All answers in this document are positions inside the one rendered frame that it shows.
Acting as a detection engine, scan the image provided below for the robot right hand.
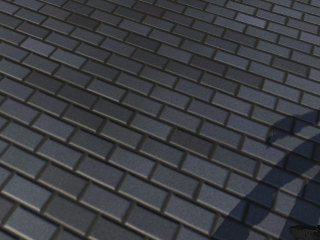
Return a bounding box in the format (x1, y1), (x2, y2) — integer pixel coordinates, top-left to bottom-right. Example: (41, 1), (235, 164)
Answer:
(289, 225), (320, 240)

